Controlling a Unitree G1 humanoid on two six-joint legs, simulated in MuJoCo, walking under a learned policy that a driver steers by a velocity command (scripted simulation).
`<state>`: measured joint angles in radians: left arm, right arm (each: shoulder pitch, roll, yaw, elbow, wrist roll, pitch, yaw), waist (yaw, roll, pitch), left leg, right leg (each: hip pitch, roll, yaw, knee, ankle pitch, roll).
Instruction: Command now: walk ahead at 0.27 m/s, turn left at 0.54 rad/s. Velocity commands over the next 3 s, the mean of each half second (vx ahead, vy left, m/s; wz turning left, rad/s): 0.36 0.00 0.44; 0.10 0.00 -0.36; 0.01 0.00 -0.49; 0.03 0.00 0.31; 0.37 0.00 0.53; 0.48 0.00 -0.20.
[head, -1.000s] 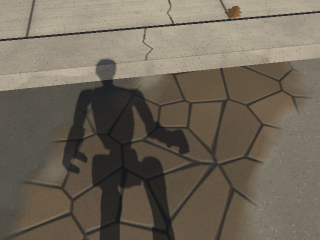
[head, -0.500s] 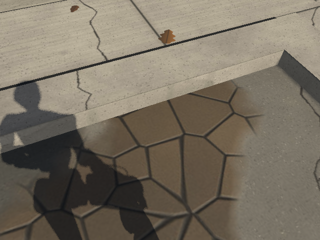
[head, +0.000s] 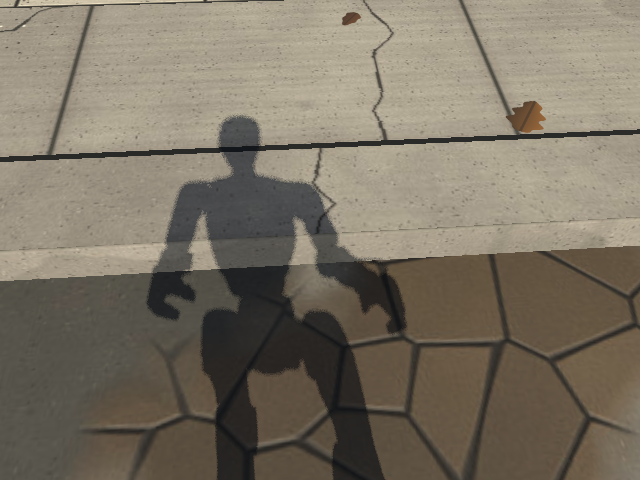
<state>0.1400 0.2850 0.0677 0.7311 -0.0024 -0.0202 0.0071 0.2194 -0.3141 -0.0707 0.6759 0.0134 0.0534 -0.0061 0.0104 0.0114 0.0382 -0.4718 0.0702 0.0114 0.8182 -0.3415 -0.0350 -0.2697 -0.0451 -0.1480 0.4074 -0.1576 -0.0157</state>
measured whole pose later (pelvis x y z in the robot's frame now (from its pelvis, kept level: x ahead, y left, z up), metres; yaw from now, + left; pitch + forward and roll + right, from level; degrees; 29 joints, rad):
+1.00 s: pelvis +0.29 +0.06 +0.00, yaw -2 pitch +0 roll -1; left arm 0.18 0.30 0.08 0.82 -0.02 0.04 0.02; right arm 0.21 -0.27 -0.03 0.72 -0.04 0.00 -0.05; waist 0.02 -0.03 0.06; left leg -0.29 -0.03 -0.02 0.52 -0.22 0.03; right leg -0.42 0.14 0.15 0.69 -0.37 -0.02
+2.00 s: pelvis +0.31 +0.04 -0.01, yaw -4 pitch +0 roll -1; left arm 0.13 0.33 0.08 0.81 0.04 0.05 -0.01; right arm 0.20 -0.30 -0.06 0.74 -0.02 0.04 0.03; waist 0.00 -0.04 0.06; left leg -0.26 0.00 0.04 0.58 -0.33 0.04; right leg -0.29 -0.07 -0.15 0.76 -0.50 0.00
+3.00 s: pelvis +0.75 +0.08 +0.00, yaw +3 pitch +1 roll +0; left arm 0.30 0.28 0.06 0.84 0.04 -0.01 -0.04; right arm 0.27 -0.23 -0.02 0.73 -0.05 -0.07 -0.01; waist 0.01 -0.04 0.02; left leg -0.25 0.00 0.10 0.44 -0.21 0.05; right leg -0.53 -0.01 0.01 1.26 -0.32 -0.04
